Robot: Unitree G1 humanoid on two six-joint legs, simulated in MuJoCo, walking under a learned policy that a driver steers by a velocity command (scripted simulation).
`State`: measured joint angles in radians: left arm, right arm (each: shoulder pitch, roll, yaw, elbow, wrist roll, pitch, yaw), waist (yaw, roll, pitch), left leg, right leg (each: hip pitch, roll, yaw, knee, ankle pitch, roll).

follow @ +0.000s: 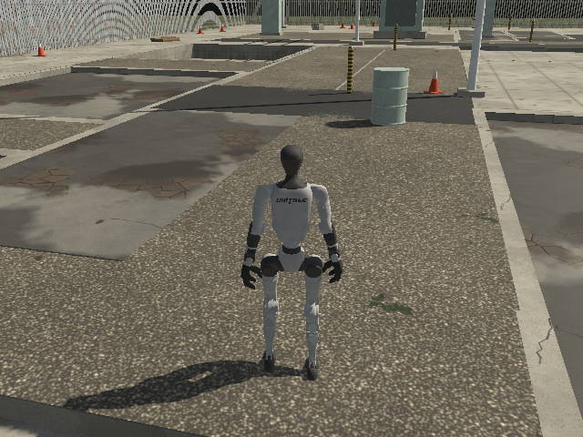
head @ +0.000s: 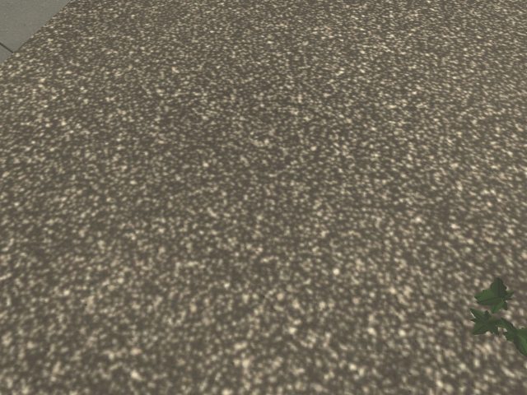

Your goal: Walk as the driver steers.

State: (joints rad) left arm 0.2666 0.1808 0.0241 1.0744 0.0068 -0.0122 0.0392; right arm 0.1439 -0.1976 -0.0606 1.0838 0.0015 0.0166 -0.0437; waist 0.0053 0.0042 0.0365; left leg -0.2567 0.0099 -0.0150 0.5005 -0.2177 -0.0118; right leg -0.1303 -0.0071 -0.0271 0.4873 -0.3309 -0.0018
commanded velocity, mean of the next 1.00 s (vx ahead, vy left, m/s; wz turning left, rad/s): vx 0.27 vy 0.00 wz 0.00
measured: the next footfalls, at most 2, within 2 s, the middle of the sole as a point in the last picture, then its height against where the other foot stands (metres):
right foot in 0.98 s outside the picture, level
left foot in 1.52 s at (232, 300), level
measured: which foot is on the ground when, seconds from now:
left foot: down 0.00-1.00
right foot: down 0.00-0.50, up 0.52-0.96, down 0.98-1.00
